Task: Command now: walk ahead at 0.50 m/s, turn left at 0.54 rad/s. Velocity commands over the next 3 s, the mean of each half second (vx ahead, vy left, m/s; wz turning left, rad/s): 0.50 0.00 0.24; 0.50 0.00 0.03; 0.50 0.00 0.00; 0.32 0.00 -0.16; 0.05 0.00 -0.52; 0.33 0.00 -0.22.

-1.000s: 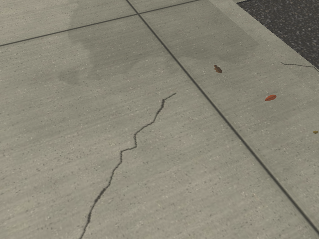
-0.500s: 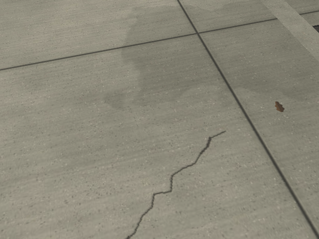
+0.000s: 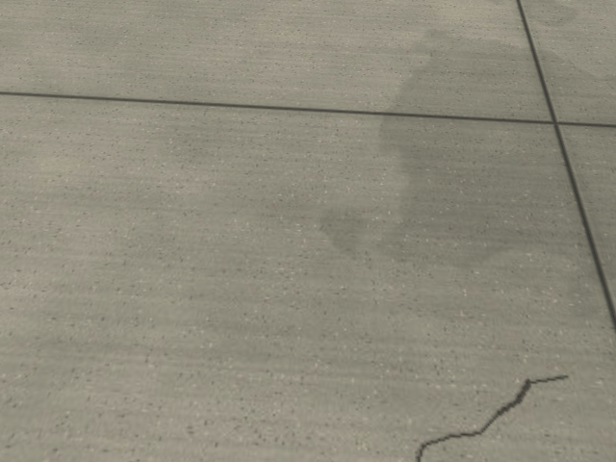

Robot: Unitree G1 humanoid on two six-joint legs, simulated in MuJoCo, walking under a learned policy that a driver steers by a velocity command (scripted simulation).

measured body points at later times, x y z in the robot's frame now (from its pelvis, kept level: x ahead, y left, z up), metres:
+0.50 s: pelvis +0.29 -0.05 +0.00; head +0.31 -0.06 +0.45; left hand +0.37 +0.22 -0.12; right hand +0.34 -0.31 -0.14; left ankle +0.16 +0.05 -0.65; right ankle +0.35 -0.12 -0.74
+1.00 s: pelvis +0.55 +0.02 -0.01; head +0.58 +0.04 +0.44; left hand +0.51 +0.28 -0.16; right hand +0.73 -0.21 -0.11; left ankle +0.61 +0.10 -0.74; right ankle +0.41 -0.11 -0.66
